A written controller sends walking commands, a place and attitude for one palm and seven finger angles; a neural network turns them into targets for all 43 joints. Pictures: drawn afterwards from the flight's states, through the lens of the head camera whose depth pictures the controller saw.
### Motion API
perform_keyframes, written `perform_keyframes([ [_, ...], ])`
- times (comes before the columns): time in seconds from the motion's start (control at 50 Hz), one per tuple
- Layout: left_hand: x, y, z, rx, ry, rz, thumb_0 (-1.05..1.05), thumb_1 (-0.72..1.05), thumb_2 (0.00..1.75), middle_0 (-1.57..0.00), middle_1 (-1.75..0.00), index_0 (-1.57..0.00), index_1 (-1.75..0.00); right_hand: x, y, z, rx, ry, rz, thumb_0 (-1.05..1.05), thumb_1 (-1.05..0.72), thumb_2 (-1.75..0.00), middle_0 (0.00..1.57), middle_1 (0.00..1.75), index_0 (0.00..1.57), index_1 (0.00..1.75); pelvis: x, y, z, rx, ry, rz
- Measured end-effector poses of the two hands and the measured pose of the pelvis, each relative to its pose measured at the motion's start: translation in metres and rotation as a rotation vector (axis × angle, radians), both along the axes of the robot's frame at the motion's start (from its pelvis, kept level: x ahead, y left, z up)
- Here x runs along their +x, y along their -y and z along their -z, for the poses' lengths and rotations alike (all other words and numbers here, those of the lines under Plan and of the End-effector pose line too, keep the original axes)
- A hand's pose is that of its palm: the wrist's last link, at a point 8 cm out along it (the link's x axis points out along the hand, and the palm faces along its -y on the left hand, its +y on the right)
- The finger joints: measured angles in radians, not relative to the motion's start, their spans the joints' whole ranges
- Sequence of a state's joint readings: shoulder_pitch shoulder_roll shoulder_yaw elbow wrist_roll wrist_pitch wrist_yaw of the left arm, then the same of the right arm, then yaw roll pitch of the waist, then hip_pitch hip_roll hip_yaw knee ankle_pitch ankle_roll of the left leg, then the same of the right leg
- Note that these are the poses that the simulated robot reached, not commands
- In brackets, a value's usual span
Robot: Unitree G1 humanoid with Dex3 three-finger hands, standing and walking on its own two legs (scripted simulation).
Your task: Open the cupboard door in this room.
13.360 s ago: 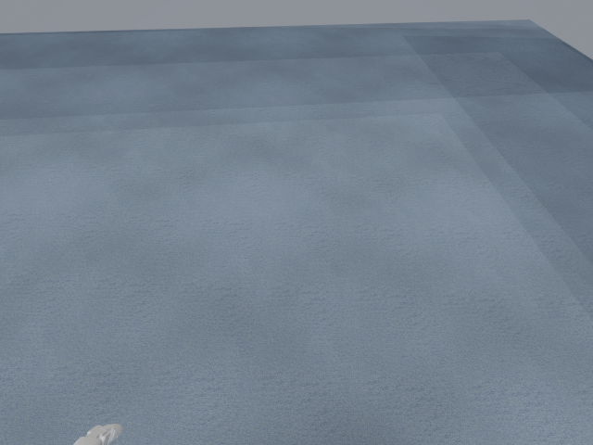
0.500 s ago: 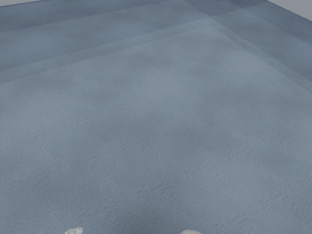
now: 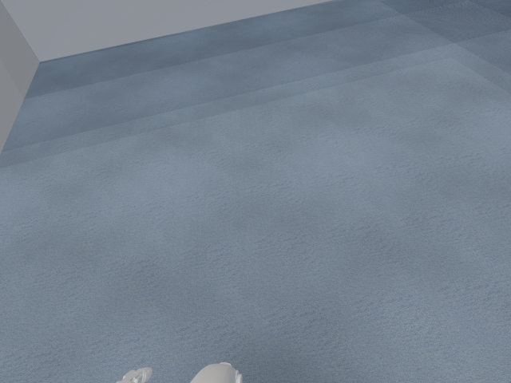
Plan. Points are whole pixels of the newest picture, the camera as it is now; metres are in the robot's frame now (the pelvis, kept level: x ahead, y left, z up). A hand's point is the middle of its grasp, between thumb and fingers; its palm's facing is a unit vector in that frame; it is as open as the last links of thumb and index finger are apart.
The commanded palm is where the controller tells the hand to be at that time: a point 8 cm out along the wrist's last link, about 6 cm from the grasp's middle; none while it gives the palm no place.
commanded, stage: turn to face it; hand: left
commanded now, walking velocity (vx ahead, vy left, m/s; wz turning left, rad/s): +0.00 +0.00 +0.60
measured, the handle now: out of the picture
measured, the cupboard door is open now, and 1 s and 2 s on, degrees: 0 0 0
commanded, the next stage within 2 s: none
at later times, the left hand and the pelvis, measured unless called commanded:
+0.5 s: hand out of the picture -0.12 +0.25 -0.19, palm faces +0.37 -0.89 -0.26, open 7.4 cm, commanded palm none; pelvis -0.06 +0.04 -0.01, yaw +19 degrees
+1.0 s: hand out of the picture -0.02 +0.25 -0.14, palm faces +0.51 -0.81 -0.28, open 7.4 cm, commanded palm none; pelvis -0.05 +0.01 -0.01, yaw +35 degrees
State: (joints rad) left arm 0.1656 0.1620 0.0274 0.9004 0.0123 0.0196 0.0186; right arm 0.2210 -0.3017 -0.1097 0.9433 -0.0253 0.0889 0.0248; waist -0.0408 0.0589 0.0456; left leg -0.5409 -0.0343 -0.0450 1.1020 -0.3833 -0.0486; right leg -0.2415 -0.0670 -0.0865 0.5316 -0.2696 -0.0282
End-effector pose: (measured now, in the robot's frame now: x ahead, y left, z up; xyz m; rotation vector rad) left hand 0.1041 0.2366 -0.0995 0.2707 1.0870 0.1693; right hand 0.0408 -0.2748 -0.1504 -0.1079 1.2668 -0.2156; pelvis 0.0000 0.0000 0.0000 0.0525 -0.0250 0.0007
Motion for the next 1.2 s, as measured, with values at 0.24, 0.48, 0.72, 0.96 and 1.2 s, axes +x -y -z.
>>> perform_keyframes([
  [0.24, -0.113, 0.002, 0.014, -0.039, -0.095, -0.229, 0.01, 0.91, 0.90, -0.21, -0.30, -0.20, -0.30, 0.031, -0.004, -0.008, -0.018, -0.048, -0.220, 0.01, -0.91, -0.90, 0.20, 0.30, 0.19, 0.29, -0.024, 0.009, -0.002, -0.014, -0.008, -0.174],
  [0.48, -0.239, -0.056, 0.058, -0.090, -0.254, -0.457, 0.01, 0.91, 0.90, -0.20, -0.30, -0.20, -0.30, 0.085, -0.098, -0.024, -0.060, 0.114, -0.467, 0.01, -0.91, -0.90, 0.20, 0.30, 0.20, 0.29, -0.058, -0.033, 0.016, -0.050, -0.016, -0.319],
  [0.72, -0.213, -0.085, 0.036, -0.084, -0.109, -0.509, 0.01, 0.91, 0.90, -0.20, -0.30, -0.20, -0.30, 0.066, -0.126, -0.032, -0.060, 0.047, -0.536, 0.01, -0.90, -0.90, 0.20, 0.30, 0.20, 0.30, -0.063, -0.049, -0.002, -0.079, -0.029, -0.443],
  [0.96, -0.154, -0.061, 0.015, -0.013, 0.068, -0.526, 0.01, 0.91, 0.90, -0.20, -0.30, -0.20, -0.30, 0.060, -0.081, 0.003, -0.031, -0.088, -0.568, 0.01, -0.90, -0.90, 0.20, 0.30, 0.20, 0.30, -0.049, -0.014, 0.010, -0.057, -0.043, -0.586],
  [1.2, -0.229, -0.006, 0.005, -0.019, -0.011, -0.727, 0.01, 0.91, 0.90, -0.21, -0.30, -0.20, -0.30, 0.115, -0.091, -0.001, -0.023, -0.090, -0.744, 0.01, -0.91, -0.90, 0.20, 0.30, 0.20, 0.29, -0.043, 0.000, -0.002, -0.015, -0.009, -0.756],
])
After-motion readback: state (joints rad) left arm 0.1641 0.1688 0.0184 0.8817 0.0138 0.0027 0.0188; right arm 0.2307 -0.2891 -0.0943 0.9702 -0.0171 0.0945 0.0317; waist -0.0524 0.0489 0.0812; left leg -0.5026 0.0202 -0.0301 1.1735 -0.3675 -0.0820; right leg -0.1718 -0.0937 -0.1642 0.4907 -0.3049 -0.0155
